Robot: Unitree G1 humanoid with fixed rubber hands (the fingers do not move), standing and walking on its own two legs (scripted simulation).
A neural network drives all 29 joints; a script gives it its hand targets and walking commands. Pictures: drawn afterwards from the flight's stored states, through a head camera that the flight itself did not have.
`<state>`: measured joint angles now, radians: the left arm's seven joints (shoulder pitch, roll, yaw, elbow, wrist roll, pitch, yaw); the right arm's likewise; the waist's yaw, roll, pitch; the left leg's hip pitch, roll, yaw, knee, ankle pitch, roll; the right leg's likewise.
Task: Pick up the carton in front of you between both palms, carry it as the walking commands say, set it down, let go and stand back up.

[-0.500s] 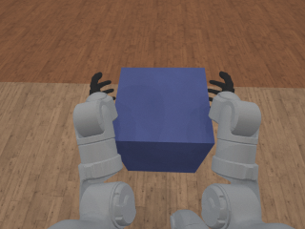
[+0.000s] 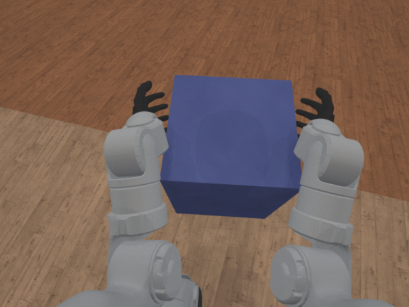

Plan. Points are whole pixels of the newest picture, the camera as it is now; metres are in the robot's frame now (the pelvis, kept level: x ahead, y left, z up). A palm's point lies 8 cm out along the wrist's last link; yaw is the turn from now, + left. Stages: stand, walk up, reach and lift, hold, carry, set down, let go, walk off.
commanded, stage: carry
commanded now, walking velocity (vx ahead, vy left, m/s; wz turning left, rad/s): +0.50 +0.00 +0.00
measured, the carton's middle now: (225, 156) +0.39 +0.03 +0.06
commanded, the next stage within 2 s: none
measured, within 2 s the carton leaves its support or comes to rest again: neither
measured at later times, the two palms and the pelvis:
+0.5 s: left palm (188, 17) +0.67 +0.14 +0.21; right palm (311, 14) +0.70 -0.14 +0.22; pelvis +0.33 -0.02 +0.05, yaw -1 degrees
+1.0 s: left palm out of the picture +1.01 +0.12 +0.27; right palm out of the picture +0.98 -0.16 +0.28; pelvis +0.64 +0.02 +0.11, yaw -2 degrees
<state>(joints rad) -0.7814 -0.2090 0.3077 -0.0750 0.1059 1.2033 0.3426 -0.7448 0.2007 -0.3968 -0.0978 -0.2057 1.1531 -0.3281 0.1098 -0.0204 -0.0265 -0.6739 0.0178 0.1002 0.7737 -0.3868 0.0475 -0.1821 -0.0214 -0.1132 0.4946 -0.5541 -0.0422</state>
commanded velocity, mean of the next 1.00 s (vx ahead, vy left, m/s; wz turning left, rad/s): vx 0.50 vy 0.00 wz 0.00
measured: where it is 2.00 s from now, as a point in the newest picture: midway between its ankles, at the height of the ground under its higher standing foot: (236, 112)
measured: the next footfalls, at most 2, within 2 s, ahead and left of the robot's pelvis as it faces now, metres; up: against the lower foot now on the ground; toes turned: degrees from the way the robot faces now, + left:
left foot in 0.02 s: +0.19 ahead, +0.10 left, +0.03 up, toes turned +5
right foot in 0.40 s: +0.44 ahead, -0.10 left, +0.08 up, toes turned -7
